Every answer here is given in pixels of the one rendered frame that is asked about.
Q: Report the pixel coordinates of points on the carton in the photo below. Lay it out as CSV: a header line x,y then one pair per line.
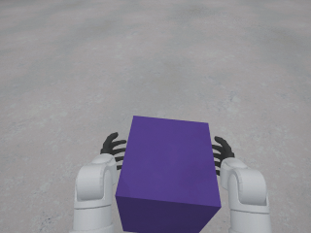
x,y
168,181

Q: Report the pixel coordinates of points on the right robot forearm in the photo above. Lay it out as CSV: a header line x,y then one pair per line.
x,y
247,197

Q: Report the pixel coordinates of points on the robot right hand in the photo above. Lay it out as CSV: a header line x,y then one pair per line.
x,y
225,151

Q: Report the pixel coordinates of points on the robot left hand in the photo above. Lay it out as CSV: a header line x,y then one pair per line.
x,y
109,145

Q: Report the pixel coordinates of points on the left robot forearm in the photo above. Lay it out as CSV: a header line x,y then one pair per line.
x,y
94,195

